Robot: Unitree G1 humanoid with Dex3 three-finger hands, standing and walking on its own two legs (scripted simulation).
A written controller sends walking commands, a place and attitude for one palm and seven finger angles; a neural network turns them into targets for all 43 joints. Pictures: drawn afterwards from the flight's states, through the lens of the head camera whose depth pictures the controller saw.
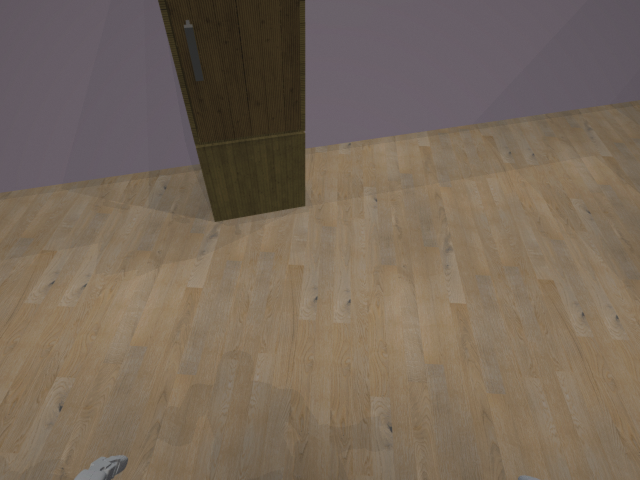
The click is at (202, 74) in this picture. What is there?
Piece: cupboard door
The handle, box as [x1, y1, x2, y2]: [184, 20, 203, 80]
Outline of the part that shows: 186,20 184,29 196,80 203,80 192,25 189,23 188,20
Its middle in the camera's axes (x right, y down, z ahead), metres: -0.37 -0.54 +1.11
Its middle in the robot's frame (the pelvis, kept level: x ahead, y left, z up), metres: +1.18 +0.43 -0.02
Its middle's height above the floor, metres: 0.75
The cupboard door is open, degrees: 0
